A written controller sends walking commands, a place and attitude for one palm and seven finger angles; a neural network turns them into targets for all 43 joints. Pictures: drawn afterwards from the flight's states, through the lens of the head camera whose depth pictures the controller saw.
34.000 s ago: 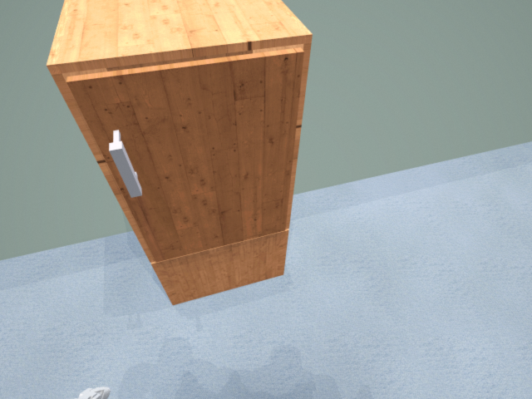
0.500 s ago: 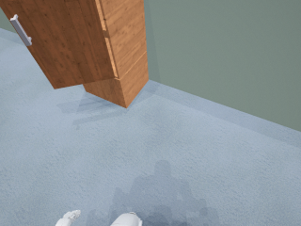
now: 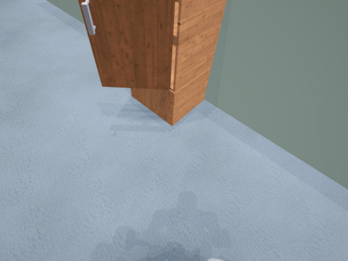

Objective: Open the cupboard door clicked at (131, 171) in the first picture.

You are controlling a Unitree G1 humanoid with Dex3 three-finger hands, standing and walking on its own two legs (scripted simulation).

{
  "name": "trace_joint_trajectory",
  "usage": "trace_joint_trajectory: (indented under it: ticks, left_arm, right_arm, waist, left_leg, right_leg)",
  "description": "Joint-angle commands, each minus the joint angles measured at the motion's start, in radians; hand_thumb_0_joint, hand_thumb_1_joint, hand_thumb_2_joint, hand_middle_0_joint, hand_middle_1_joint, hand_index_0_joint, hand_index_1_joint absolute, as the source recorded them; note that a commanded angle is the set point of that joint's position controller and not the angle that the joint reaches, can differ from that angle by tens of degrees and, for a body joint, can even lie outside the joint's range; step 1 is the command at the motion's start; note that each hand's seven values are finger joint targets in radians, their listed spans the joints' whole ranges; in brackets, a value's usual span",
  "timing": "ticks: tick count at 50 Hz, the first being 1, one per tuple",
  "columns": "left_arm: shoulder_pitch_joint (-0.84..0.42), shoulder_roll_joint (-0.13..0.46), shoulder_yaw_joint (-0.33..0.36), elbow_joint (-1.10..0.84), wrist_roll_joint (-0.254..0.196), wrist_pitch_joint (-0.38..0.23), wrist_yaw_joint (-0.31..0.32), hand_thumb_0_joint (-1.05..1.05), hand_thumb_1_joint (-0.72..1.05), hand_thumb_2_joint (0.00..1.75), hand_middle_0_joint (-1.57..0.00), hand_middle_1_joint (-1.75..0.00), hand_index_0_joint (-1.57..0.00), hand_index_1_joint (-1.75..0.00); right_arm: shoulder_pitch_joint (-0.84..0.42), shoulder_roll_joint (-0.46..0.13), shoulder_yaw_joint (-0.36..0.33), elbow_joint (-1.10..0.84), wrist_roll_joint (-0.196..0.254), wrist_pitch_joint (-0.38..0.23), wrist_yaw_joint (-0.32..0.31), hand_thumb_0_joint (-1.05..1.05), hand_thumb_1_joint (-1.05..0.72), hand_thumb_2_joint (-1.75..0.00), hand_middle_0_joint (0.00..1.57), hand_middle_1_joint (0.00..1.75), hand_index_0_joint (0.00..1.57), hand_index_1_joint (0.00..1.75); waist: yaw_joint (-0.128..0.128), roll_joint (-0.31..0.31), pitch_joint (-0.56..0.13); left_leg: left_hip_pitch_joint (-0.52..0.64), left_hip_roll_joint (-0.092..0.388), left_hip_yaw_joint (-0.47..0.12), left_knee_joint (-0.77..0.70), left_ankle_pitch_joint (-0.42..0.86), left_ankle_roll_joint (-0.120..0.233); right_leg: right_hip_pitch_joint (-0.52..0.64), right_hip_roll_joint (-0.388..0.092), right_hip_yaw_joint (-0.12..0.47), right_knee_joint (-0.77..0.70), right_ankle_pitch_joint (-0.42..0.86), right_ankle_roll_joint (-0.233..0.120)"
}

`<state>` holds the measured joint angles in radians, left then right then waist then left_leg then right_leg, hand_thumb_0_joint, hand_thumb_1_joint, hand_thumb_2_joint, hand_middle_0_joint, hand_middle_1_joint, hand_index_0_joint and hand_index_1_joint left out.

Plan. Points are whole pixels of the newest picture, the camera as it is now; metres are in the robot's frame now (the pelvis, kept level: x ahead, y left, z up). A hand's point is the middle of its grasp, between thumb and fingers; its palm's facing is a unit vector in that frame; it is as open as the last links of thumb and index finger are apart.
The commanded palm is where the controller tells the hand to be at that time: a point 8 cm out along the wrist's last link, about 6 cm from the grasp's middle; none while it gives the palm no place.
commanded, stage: take the last steps up to it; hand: left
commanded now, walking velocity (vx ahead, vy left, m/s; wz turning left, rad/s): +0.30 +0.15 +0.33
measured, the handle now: (89, 17) +1.02 +0.46 +0.02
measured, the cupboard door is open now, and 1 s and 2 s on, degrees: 42 42 42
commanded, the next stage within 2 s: come to a stop and stand still in 1.46 s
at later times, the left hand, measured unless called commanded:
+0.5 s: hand out of the picture -0.01 +0.22 -0.19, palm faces +0.26 -0.95 -0.16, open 7.4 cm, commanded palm none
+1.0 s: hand (90, 174) +0.36 +0.29 -0.15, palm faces +0.11 -0.97 -0.20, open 7.4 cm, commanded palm none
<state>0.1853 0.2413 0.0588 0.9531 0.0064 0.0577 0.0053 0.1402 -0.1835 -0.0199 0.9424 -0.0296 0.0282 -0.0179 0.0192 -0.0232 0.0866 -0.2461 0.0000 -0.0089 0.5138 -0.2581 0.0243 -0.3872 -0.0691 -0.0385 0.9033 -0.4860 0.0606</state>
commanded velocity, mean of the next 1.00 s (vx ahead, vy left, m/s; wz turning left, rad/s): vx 0.30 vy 0.11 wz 0.07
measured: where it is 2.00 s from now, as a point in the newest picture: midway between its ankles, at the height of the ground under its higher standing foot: (141, 201)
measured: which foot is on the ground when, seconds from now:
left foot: down 0.00-0.10, up 0.12-0.48, down 0.50-0.96, up 0.98-1.00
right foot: up 0.00-0.08, down 0.10-0.48, up 0.50-0.92, down 0.94-1.00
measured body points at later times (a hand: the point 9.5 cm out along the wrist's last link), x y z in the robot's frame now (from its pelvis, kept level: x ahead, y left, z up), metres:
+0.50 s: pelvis +0.08 +0.06 -0.01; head +0.11 +0.08 +0.43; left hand -0.02 +0.27 -0.17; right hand +0.22 -0.19 -0.14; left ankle +0.13 +0.18 -0.74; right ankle +0.01 -0.14 -0.73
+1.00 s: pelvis +0.25 +0.10 -0.01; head +0.27 +0.08 +0.44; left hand +0.35 +0.34 -0.14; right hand +0.21 -0.13 -0.18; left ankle +0.14 +0.19 -0.71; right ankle +0.31 +0.02 -0.74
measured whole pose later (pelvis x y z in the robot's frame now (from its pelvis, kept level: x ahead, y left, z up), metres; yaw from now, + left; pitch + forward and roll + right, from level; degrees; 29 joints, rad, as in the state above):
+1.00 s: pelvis +0.25 +0.10 -0.01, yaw +7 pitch -2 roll +1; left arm 0.11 0.16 0.05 0.95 0.02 -0.05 -0.02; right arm 0.39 -0.17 -0.03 1.13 -0.02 -0.02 0.00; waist -0.03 0.02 0.06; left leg -0.18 0.01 0.11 0.81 -0.49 0.02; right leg -0.35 -0.05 -0.13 0.62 -0.24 -0.05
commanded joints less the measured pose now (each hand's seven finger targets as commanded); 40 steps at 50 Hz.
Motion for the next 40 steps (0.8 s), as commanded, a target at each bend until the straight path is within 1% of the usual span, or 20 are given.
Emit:
trace_joint_trajectory:
  ticks: [1, 3, 4, 5, 6, 7, 8, 11, 15, 19, 21, 22, 23, 24, 25, 27, 29, 31, 37, 40]
  left_arm:
    - [0.052, 0.046, 0.011, -0.056, 0.007, -0.035, -0.006, 0.00, 0.90, 0.90, -0.20, -0.30, -0.20, -0.30]
    - [0.134, 0.064, 0.023, -0.026, 0.012, -0.049, -0.012, 0.00, 0.90, 0.90, -0.20, -0.30, -0.20, -0.30]
    - [0.191, 0.113, 0.038, -0.012, 0.023, -0.062, -0.007, 0.00, 0.90, 0.90, -0.20, -0.30, -0.20, -0.30]
    - [0.247, 0.219, 0.061, -0.009, 0.032, -0.070, 0.002, 0.00, 0.90, 0.90, -0.20, -0.30, -0.20, -0.30]
    - [0.241, 0.226, 0.055, -0.023, 0.018, -0.073, 0.009, 0.00, 0.90, 0.90, -0.20, -0.30, -0.20, -0.30]
    - [0.160, 0.201, 0.053, -0.041, 0.011, -0.075, 0.005, 0.00, 0.90, 0.90, -0.20, -0.30, -0.20, -0.30]
    - [0.116, 0.171, 0.043, -0.048, 0.015, -0.089, 0.004, 0.00, 0.90, 0.90, -0.20, -0.30, -0.20, -0.30]
    - [0.091, 0.102, 0.026, -0.042, 0.011, -0.112, 0.007, 0.00, 0.90, 0.90, -0.20, -0.30, -0.20, -0.30]
    - [0.194, 0.136, 0.039, 0.016, 0.019, -0.127, 0.009, 0.00, 0.90, 0.90, -0.20, -0.30, -0.20, -0.30]
    - [0.223, 0.152, 0.043, 0.057, 0.024, -0.120, 0.002, 0.00, 0.90, 0.90, -0.20, -0.30, -0.20, -0.30]
    - [0.204, 0.157, 0.047, 0.061, 0.027, -0.115, 0.000, 0.00, 0.90, 0.90, -0.20, -0.30, -0.20, -0.30]
    - [0.179, 0.160, 0.049, 0.059, 0.024, -0.111, -0.001, 0.00, 0.90, 0.90, -0.20, -0.30, -0.20, -0.30]
    - [0.178, 0.134, 0.044, 0.058, 0.020, -0.106, -0.008, 0.00, 0.90, 0.90, -0.20, -0.30, -0.20, -0.30]
    - [0.204, 0.065, 0.030, 0.038, 0.011, -0.102, -0.018, 0.00, 0.90, 0.90, -0.20, -0.30, -0.20, -0.30]
    - [0.114, 0.031, 0.012, -0.018, 0.013, -0.099, -0.014, 0.00, 0.90, 0.90, -0.20, -0.30, -0.20, -0.30]
    - [0.016, 0.016, 0.010, -0.035, 0.014, -0.101, -0.010, 0.00, 0.90, 0.90, -0.20, -0.30, -0.20, -0.30]
    - [0.038, 0.014, 0.012, 0.000, 0.019, -0.087, -0.016, 0.00, 0.90, 0.90, -0.20, -0.30, -0.20, -0.30]
    - [0.091, 0.000, 0.008, 0.025, 0.022, -0.078, -0.025, 0.00, 0.90, 0.90, -0.20, -0.30, -0.20, -0.30]
    - [-0.003, -0.012, 0.003, -0.016, 0.017, -0.071, -0.028, 0.00, 0.90, 0.90, -0.20, -0.30, -0.20, -0.30]
    - [-0.058, -0.007, 0.004, -0.043, 0.016, -0.076, -0.027, 0.00, 0.90, 0.90, -0.20, -0.30, -0.20, -0.30]
  right_arm:
    - [0.017, -0.212, -0.060, -0.041, 0.001, -0.012, -0.005, 0.00, -0.90, -0.90, 0.20, 0.30, 0.20, 0.30]
    - [-0.013, -0.204, -0.064, -0.043, 0.008, -0.007, 0.003, 0.00, -0.90, -0.90, 0.20, 0.30, 0.20, 0.30]
    - [-0.017, -0.156, -0.060, -0.054, 0.017, -0.007, 0.010, 0.00, -0.90, -0.90, 0.20, 0.30, 0.20, 0.30]
    - [-0.043, -0.094, -0.047, -0.093, 0.023, -0.012, 0.021, 0.00, -0.90, -0.90, 0.20, 0.30, 0.20, 0.30]
    - [-0.110, -0.159, -0.058, -0.113, 0.006, -0.008, 0.031, 0.00, -0.90, -0.90, 0.20, 0.30, 0.20, 0.30]
    - [-0.106, -0.147, -0.062, -0.120, 0.002, -0.007, 0.041, 0.00, -0.90, -0.90, 0.20, 0.30, 0.20, 0.30]
    - [-0.063, -0.141, -0.070, -0.084, 0.000, 0.002, 0.047, 0.00, -0.90, -0.90, 0.20, 0.30, 0.20, 0.30]
    - [-0.018, -0.121, -0.070, -0.050, 0.001, 0.010, 0.061, 0.00, -0.90, -0.90, 0.20, 0.30, 0.20, 0.30]
    - [-0.079, -0.077, -0.057, -0.060, 0.012, -0.005, 0.074, 0.00, -0.90, -0.90, 0.20, 0.30, 0.20, 0.30]
    - [-0.109, -0.052, -0.040, -0.076, 0.015, -0.025, 0.080, 0.00, -0.90, -0.90, 0.20, 0.30, 0.20, 0.30]
    - [-0.054, -0.060, -0.039, -0.062, 0.014, -0.040, 0.077, 0.00, -0.90, -0.90, 0.20, 0.30, 0.20, 0.30]
    - [0.027, -0.079, -0.042, -0.037, 0.011, -0.047, 0.070, 0.00, -0.90, -0.90, 0.20, 0.30, 0.20, 0.30]
    - [0.152, -0.133, -0.054, 0.003, 0.007, -0.054, 0.059, 0.00, -0.90, -0.90, 0.20, 0.30, 0.20, 0.30]
    - [0.303, -0.249, -0.084, 0.038, -0.006, -0.065, 0.043, 0.00, -0.90, -0.90, 0.20, 0.30, 0.20, 0.30]
    - [0.413, -0.302, -0.096, 0.057, 0.000, -0.059, 0.023, 0.00, -0.90, -0.90, 0.20, 0.30, 0.20, 0.30]
    - [0.326, -0.253, -0.078, 0.052, -0.003, -0.059, 0.008, 0.00, -0.90, -0.90, 0.20, 0.30, 0.20, 0.30]
    - [0.190, -0.166, -0.050, 0.021, -0.002, -0.069, 0.001, 0.00, -0.90, -0.90, 0.20, 0.30, 0.20, 0.30]
    - [0.175, -0.135, -0.038, 0.029, 0.000, -0.086, -0.002, 0.00, -0.90, -0.90, 0.20, 0.30, 0.20, 0.30]
    - [0.215, -0.121, -0.039, 0.067, 0.001, -0.098, 0.002, 0.00, -0.90, -0.90, 0.20, 0.30, 0.20, 0.30]
    - [0.234, -0.121, -0.039, 0.089, -0.002, -0.096, 0.006, 0.00, -0.90, -0.90, 0.20, 0.30, 0.20, 0.30]
  waist:
    - [-0.008, 0.211, -0.105]
    - [0.036, 0.163, -0.078]
    - [0.070, -0.028, -0.061]
    - [0.107, -0.345, -0.046]
    - [0.112, -0.259, 0.033]
    - [0.055, -0.153, 0.061]
    - [0.019, -0.189, 0.046]
    - [-0.011, -0.188, 0.047]
    - [0.035, -0.085, -0.002]
    - [0.053, -0.165, -0.009]
    - [0.027, -0.186, -0.024]
    - [-0.018, -0.153, -0.046]
    - [-0.070, -0.022, -0.110]
    - [-0.126, 0.279, -0.228]
    - [-0.162, 0.372, -0.235]
    - [-0.128, 0.188, -0.118]
    - [-0.059, 0.197, -0.032]
    - [-0.024, 0.162, -0.034]
    - [-0.018, 0.054, -0.006]
    - [-0.024, 0.065, 0.016]
  left_leg:
    - [-0.010, 0.201, -0.198, -0.172, 0.106, 0.129]
    - [-0.161, 0.129, -0.176, -0.114, -0.200, 0.080]
    - [-0.321, 0.034, -0.096, 0.068, -0.307, 0.032]
    - [-0.505, -0.068, 0.042, 0.367, -0.368, -0.031]
    - [-0.512, -0.001, -0.053, 0.571, -0.320, -0.027]
    - [-0.503, 0.028, -0.079, 0.622, -0.200, -0.026]
    - [-0.449, 0.044, -0.069, 0.676, -0.117, -0.037]
    - [-0.416, 0.076, -0.026, 0.666, 0.019, -0.067]
    - [-0.397, 0.072, 0.051, 0.410, -0.006, -0.083]
    - [-0.278, 0.049, 0.104, 0.172, -0.028, -0.066]
    - [-0.142, 0.027, 0.135, 0.064, -0.041, -0.049]
    - [0.003, 0.004, 0.157, -0.013, -0.004, -0.042]
    - [0.195, -0.001, 0.152, -0.061, -0.019, -0.027]
    - [0.409, 0.231, -0.158, -0.097, -0.064, 0.055]
    - [0.426, 0.361, -0.379, -0.224, -0.084, 0.138]
    - [0.257, 0.374, -0.343, -0.278, -0.131, 0.185]
    - [0.066, 0.316, -0.237, -0.312, -0.121, 0.154]
    - [0.040, 0.273, -0.140, -0.331, -0.015, 0.137]
    - [0.081, 0.273, -0.063, -0.378, 0.092, 0.180]
    - [0.098, 0.278, -0.055, -0.366, 0.112, 0.184]
  right_leg:
    - [0.132, 0.043, -0.043, -0.192, 0.038, -0.007]
    - [0.308, 0.052, -0.062, -0.393, 0.135, -0.016]
    - [0.429, -0.058, 0.075, -0.544, 0.001, -0.049]
    - [0.482, -0.354, 0.463, -0.744, -0.201, -0.152]
    - [0.304, -0.449, 0.570, -0.831, -0.283, -0.218]
    - [0.242, -0.414, 0.476, -0.828, -0.215, -0.220]
    - [0.180, -0.341, 0.409, -0.805, -0.233, -0.173]
    - [0.168, -0.275, 0.165, -0.791, 0.005, -0.129]
    - [0.331, -0.292, 0.073, -0.746, 0.199, -0.151]
    - [0.326, -0.296, 0.010, -0.680, 0.303, -0.141]
    - [0.282, -0.294, -0.015, -0.610, 0.342, -0.125]
    - [0.213, -0.270, -0.050, -0.535, 0.336, -0.104]
    - [0.133, -0.214, -0.109, -0.342, 0.363, -0.078]
    - [-0.070, -0.085, -0.194, -0.035, 0.120, -0.025]
    - [-0.239, -0.011, -0.125, 0.213, -0.150, -0.019]
    - [-0.323, -0.069, -0.018, 0.389, -0.047, -0.065]
    - [-0.262, -0.106, 0.011, 0.364, 0.080, -0.063]
    - [-0.207, -0.095, -0.004, 0.290, 0.152, -0.057]
    - [-0.157, -0.074, -0.018, -0.020, 0.239, -0.050]
    - [-0.117, -0.052, -0.029, -0.136, 0.244, -0.055]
